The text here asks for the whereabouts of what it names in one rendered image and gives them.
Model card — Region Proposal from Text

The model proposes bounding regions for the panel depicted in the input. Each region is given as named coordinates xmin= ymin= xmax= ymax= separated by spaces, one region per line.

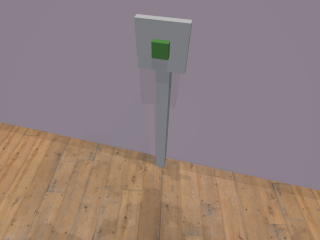
xmin=134 ymin=14 xmax=193 ymax=168

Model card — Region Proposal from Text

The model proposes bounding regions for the button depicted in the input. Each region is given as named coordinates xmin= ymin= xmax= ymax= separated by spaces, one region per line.
xmin=151 ymin=39 xmax=170 ymax=60

